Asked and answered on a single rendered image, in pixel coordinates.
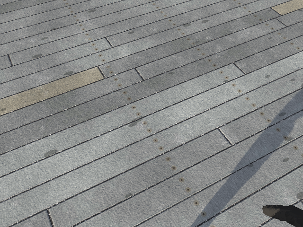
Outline robot right hand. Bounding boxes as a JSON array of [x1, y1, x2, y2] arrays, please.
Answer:
[[262, 204, 303, 227]]

